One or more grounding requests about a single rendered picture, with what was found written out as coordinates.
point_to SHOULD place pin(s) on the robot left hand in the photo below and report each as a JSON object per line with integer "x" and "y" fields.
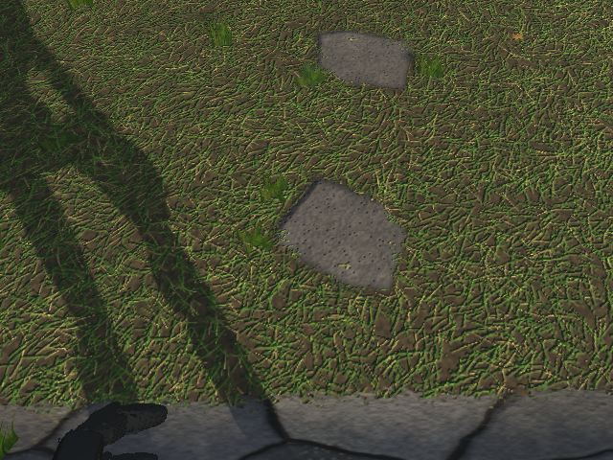
{"x": 106, "y": 426}

